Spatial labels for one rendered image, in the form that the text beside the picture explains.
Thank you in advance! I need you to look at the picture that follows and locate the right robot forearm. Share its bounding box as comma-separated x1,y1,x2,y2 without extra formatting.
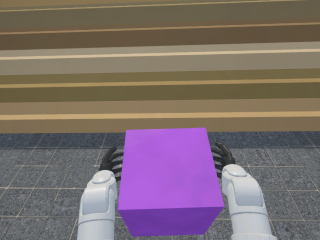
221,164,277,240

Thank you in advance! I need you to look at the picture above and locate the right robot hand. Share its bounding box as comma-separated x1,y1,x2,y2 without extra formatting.
210,141,236,179

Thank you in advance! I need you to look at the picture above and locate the left robot hand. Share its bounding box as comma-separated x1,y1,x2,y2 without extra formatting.
99,146,124,182

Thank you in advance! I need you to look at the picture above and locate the left robot forearm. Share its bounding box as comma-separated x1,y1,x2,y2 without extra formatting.
77,170,118,240

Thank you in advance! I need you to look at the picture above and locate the carton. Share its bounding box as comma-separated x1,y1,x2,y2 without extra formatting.
117,127,225,237

